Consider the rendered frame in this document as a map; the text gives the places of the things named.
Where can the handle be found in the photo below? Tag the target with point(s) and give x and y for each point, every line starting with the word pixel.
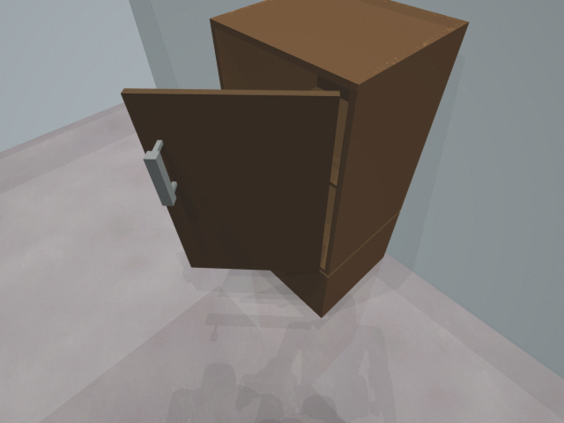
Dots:
pixel 157 170

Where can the cupboard door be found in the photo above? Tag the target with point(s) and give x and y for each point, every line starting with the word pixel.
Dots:
pixel 252 169

